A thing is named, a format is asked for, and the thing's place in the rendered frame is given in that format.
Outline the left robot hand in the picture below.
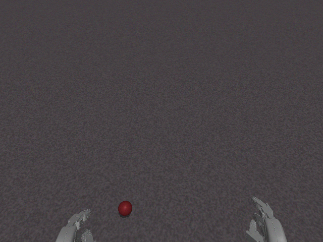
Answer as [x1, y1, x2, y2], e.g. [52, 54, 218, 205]
[55, 209, 96, 242]

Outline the right robot hand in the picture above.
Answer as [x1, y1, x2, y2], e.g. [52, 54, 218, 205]
[246, 196, 287, 242]

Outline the ball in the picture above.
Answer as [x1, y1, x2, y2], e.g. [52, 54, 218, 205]
[118, 201, 132, 216]

